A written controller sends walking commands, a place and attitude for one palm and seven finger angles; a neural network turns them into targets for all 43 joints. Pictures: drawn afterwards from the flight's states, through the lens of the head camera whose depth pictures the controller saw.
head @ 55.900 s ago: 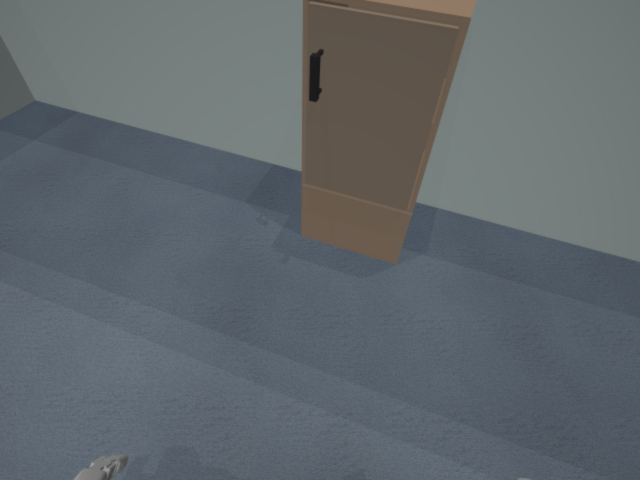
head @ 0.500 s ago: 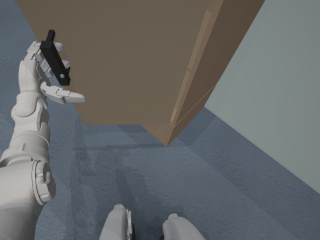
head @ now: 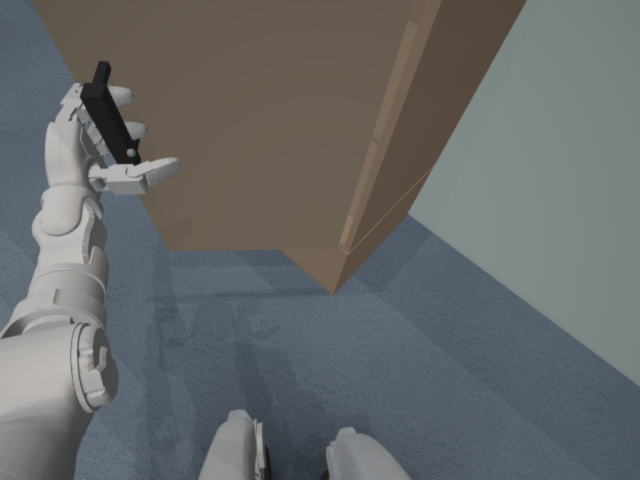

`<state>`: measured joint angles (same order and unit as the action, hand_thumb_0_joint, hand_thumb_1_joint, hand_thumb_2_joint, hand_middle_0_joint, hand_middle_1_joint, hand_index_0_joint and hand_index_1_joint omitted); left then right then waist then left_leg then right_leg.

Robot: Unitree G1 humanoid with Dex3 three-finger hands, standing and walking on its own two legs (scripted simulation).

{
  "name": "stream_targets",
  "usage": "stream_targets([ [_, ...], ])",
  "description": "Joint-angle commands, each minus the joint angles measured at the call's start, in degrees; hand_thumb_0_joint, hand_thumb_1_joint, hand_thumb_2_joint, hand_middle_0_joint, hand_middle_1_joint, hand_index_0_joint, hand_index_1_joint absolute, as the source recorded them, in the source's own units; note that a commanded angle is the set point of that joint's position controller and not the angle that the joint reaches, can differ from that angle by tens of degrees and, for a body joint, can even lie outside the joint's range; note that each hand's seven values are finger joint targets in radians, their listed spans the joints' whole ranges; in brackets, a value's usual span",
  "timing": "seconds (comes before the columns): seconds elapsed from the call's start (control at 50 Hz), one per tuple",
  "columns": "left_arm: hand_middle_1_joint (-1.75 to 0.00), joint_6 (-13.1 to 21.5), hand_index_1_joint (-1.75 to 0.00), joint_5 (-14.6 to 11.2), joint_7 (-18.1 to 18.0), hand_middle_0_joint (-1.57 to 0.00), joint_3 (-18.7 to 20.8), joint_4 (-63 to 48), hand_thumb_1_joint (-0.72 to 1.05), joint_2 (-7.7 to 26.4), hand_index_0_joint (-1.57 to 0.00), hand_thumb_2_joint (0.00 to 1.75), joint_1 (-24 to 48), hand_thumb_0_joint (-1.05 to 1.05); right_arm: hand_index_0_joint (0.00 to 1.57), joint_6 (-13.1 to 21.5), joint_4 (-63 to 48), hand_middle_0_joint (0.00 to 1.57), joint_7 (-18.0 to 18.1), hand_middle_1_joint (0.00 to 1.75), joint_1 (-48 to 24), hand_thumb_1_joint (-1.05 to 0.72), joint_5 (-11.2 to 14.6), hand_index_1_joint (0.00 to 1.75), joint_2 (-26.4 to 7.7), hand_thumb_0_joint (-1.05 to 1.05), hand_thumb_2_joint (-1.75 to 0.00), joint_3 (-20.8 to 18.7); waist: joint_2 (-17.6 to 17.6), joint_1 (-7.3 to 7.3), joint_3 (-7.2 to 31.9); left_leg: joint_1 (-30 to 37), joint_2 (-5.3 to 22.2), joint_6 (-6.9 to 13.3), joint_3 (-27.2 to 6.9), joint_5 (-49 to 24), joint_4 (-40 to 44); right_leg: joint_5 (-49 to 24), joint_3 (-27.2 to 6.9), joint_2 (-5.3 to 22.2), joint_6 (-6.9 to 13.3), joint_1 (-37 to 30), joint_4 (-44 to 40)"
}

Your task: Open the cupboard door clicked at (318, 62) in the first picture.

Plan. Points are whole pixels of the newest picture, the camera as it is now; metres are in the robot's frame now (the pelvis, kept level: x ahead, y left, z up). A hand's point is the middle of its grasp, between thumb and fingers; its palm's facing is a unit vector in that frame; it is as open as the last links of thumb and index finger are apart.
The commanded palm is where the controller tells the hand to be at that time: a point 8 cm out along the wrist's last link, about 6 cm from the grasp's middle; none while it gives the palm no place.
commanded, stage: close the thumb around the handle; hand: left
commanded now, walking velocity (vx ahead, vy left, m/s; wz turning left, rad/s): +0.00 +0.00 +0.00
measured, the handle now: (117, 119) +0.55 +0.22 +0.07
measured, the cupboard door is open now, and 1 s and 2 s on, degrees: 45 64 88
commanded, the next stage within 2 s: pull the door open along its arc in 0.38 s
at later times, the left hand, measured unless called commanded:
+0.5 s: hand (132, 153) +0.50 +0.20 +0.07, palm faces +0.09 -1.00 -0.01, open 5.7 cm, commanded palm +0.48 +0.24 +0.07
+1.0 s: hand (147, 233) +0.39 +0.17 +0.07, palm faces +0.06 -1.00 +0.02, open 6.1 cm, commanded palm +0.33 +0.22 +0.07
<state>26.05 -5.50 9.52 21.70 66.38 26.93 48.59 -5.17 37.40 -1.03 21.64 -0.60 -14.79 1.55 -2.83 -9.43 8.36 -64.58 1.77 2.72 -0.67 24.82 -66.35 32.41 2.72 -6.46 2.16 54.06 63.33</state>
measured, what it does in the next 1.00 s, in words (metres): stands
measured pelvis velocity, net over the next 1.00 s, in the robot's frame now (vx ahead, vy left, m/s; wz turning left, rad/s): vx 0.02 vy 0.00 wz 0.00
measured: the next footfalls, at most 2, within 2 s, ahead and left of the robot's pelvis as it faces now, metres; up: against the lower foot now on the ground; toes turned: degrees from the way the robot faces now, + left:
none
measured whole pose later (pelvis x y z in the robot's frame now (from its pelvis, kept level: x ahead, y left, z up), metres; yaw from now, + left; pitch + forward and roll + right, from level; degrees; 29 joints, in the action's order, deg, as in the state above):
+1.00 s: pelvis +0.02 +0.00 +0.02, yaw +0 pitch +18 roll -3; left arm 24.2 -12.1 6.6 11.5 33.2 13.2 14.3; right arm -5.5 32.2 -2.2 19.4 1.6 -14.1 -0.1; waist -2.4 -4.2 10.6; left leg -53.1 1.3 2.5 1.5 24.8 -60.0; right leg 32.0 0.1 -5.8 2.3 43.7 58.0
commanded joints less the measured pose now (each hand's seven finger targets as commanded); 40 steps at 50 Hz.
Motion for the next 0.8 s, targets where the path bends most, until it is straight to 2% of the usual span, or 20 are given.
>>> stream_targets([
  [0.0,-1.3,3.81,-1.3,-0.93,0.76,-0.37,0.78,-9.77,0.45,13.03,-0.37,0.71,22.68,0.0,0.2,0.37,-2.7,0.2,0.86,0.3,8.56,-0.9,0.06,0.3,-10.98,0.0,-0.9,-3.86,-4.72,-0.44,25.29,32.45,0.3,-0.56,-4.95,-18.69,5.59,-19.38,-1.55,1.22,-0.84,1.17,-9.04],
  [0.04,-1.31,3.15,-1.31,-1.0,1.22,-0.38,0.16,-9.84,0.56,12.91,-0.38,0.76,24.34,0.0,0.2,0.33,-2.6,0.2,1.03,0.3,8.69,-0.9,0.19,0.3,-11.03,0.0,-0.9,-3.88,-4.11,-1.07,23.91,31.19,0.3,-0.37,-4.96,-17.0,5.71,-18.3,-1.67,1.29,-0.95,1.36,-9.42],
  [0.06,-1.32,2.93,-1.32,-1.31,1.36,-0.38,0.0,-9.96,0.62,12.57,-0.38,0.78,24.38,0.0,0.2,0.37,-2.63,0.2,1.09,0.3,8.69,-0.9,0.26,0.3,-10.98,0.0,-0.9,-3.92,-4.53,-0.88,23.46,31.16,0.19,-0.32,-4.73,-16.76,5.8,-18.32,-1.83,1.3,-0.92,1.07,-9.75],
  [0.1,-1.33,3.73,-1.33,-1.37,1.42,-0.39,1.19,-11.68,0.73,14.01,-0.39,0.83,24.4,0.0,0.2,0.52,-2.61,0.2,1.19,0.3,8.63,-0.9,0.2,0.3,-11.03,0.0,-0.9,-3.97,-6.75,0.15,26.07,33.54,0.32,-0.67,-5.1,-18.61,5.84,-19.0,-1.78,1.34,-0.58,1.17,-9.14],
  [0.12,-1.34,3.69,-1.34,-1.54,1.48,-0.39,-0.2,-11.56,0.79,12.22,-0.39,0.85,24.43,0.0,0.2,0.53,-2.54,0.2,1.17,0.3,8.39,-0.9,0.2,0.3,-10.87,0.0,-0.9,-3.98,-7.08,-0.51,25.39,34.35,0.45,-0.73,-5.3,-18.39,5.9,-18.18,-1.52,1.32,-0.58,2.56,-9.34],
  [0.16,-1.35,3.87,-1.35,-1.56,1.23,-0.4,-0.24,-11.82,0.9,11.94,-0.4,0.9,25.41,0.0,0.2,0.74,-2.26,0.2,1.09,0.3,8.55,-0.9,-0.07,0.3,-10.86,0.0,-0.9,-3.98,-6.98,-0.58,24.94,34.44,0.55,-0.74,-5.56,-17.77,5.84,-17.04,-1.3,1.27,-0.56,3.36,-9.34],
  [0.18,-1.35,4.05,-1.35,-1.76,1.2,-0.4,-0.43,-11.14,0.9,11.54,-0.4,0.9,25.18,0.0,0.2,0.84,-2.19,0.2,1.06,0.3,8.71,-0.9,-0.04,0.3,-10.89,0.0,-0.9,-4.0,-6.63,-0.89,24.49,34.37,0.52,-0.61,-5.66,-17.76,5.72,-17.1,-1.41,1.2,-0.5,3.78,-9.33],
  [0.22,-1.35,3.81,-1.35,-1.36,1.11,-0.4,0.92,-10.03,0.9,13.92,-0.4,0.9,25.18,0.0,0.2,0.77,-2.0,0.2,1.19,0.3,8.58,-0.9,-0.06,0.3,-11.14,0.0,-0.9,-3.84,-6.29,-0.57,24.66,32.52,0.42,-0.6,-5.45,-16.87,5.48,-16.85,-1.64,1.36,-0.63,2.8,-9.22],
  [0.3,-1.35,3.68,-1.35,-1.01,1.19,-0.4,0.17,-10.2,0.9,13.79,-0.4,0.9,27.36,0.0,0.2,0.93,-2.06,0.2,1.37,0.3,8.67,-0.9,0.0,0.3,-11.11,0.0,-0.9,-3.76,-6.53,-1.29,25.09,32.23,0.42,-0.41,-5.34,-16.78,5.25,-17.21,-1.92,1.47,-0.82,3.05,-9.06],
  [0.32,-1.35,3.65,-1.35,-0.96,1.21,-0.4,1.01,-10.46,0.9,14.53,-0.4,0.9,26.51,0.0,0.2,0.87,-2.1,0.2,1.4,0.3,8.66,-0.9,-0.02,0.3,-11.11,0.0,-0.9,-3.82,-7.72,-0.48,25.62,32.91,0.44,-0.58,-5.42,-17.53,5.2,-17.35,-1.81,1.43,-0.55,3.1,-8.86],
  [0.34,-1.35,3.54,-1.35,-1.14,1.17,-0.4,0.64,-10.65,0.9,13.85,-0.4,0.9,26.56,0.0,0.2,0.86,-2.26,0.2,1.35,0.3,8.67,-0.9,-0.03,0.3,-11.0,0.0,-0.9,-3.75,-7.26,-0.65,25.91,33.02,0.39,-0.53,-5.44,-18.08,5.21,-17.85,-1.72,1.4,-0.63,2.66,-8.84],
  [0.36,-1.35,3.45,-1.35,-0.92,0.93,-0.4,1.74,-10.67,0.9,15.14,-0.4,0.9,25.47,0.0,0.2,0.77,-2.19,0.2,1.35,0.3,8.79,-0.9,-0.16,0.3,-11.21,0.0,-0.9,-3.87,-7.69,-0.13,26.56,33.61,0.5,-0.68,-5.38,-18.9,5.2,-18.36,-1.62,1.45,-0.55,2.51,-8.69],
  [0.4,-1.35,3.64,-1.35,-0.84,0.94,-0.4,-0.02,-11.24,0.9,13.03,-0.4,0.9,26.3,0.0,0.2,0.77,-2.23,0.2,1.22,0.3,8.7,-0.9,-0.12,0.3,-10.99,0.0,-0.9,-3.88,-7.8,-0.75,27.34,34.91,0.61,-0.68,-5.66,-19.65,5.02,-18.51,-1.48,1.41,-0.66,3.7,-8.48],
  [0.46,-1.35,3.51,-1.35,-0.96,0.69,-0.4,-0.48,-12.1,0.9,12.13,-0.4,0.9,25.96,0.0,0.2,0.65,-2.34,0.2,1.11,0.3,8.81,-0.9,-0.16,0.3,-11.02,0.0,-0.9,-4.08,-7.13,-0.66,26.89,35.14,0.59,-0.75,-5.78,-19.41,5.44,-18.32,-1.33,1.26,-0.61,3.12,-8.86],
  [0.48,-1.35,3.91,-1.35,-0.93,0.5,-0.4,1.76,-12.44,0.9,15.04,-0.4,0.9,27.2,0.0,0.2,0.72,-2.09,0.2,1.23,0.3,9.13,-0.9,-0.29,0.3,-11.4,0.0,-0.9,-4.04,-7.93,-0.57,27.5,35.54,0.65,-0.64,-5.84,-20.5,5.02,-18.87,-1.43,1.3,-0.49,3.4,-8.45],
  [0.56,-1.35,3.6,-1.35,-1.3,1.17,-0.4,0.61,-12.8,0.9,12.6,-0.4,0.9,20.06,0.0,0.2,0.36,-3.22,0.2,0.99,0.3,8.22,-0.9,0.06,0.3,-10.82,0.0,-0.9,-4.05,-6.8,1.12,27.19,34.91,0.26,-0.78,-4.81,-20.89,5.9,-20.64,-1.47,1.2,-0.55,0.3,-9.05],
  [0.64,-1.35,3.82,-1.35,-2.29,1.71,-0.4,0.65,-16.76,0.9,11.41,-0.4,0.9,13.55,0.0,0.2,-0.07,-4.6,0.2,0.66,0.3,7.31,-0.9,0.43,0.3,-10.49,0.0,-0.9,-4.26,-5.8,2.81,28.76,35.57,0.02,-0.81,-4.07,-22.68,6.59,-23.34,-1.35,1.13,-0.62,-2.87,-9.06],
  [0.7,-1.35,3.79,-1.35,-3.4,2.09,-0.4,-0.01,-20.98,0.9,9.51,-0.4,0.9,6.47,0.0,0.2,-0.26,-5.87,0.2,0.38,0.3,6.08,-0.9,0.96,0.3,-10.14,0.0,-0.9,-4.42,-5.88,4.14,28.07,36.34,-0.22,-0.85,-3.38,-23.6,7.69,-25.13,-1.28,1.08,-0.63,-4.81,-9.57],
  [0.76,-1.35,3.18,-1.35,-4.6,2.09,-0.4,-1.23,-26.7,0.9,6.95,-0.4,0.9,-2.81,0.0,0.2,-0.45,-7.69,0.2,0.11,0.3,4.66,-0.9,1.46,0.3,-9.62,0.0,-0.9,-4.64,-2.61,5.25,26.67,35.51,-0.7,-0.55,-2.43,-24.12,8.79,-28.38,-1.5,1.07,-0.94,-8.73,-10.59],
  [0.78,-1.35,3.16,-1.35,-5.0,2.07,-0.4,-1.81,-28.56,0.9,5.88,-0.4,0.9,-5.85,0.0,0.2,-0.26,-8.22,0.2,0.07,0.3,4.25,-0.9,1.58,0.3,-9.54,0.0,-0.9,-4.63,-3.34,5.63,26.1,35.86,-0.75,-0.48,-2.31,-25.2,8.88,-29.57,-1.59,1.1,-0.76,-8.9,-10.44],
])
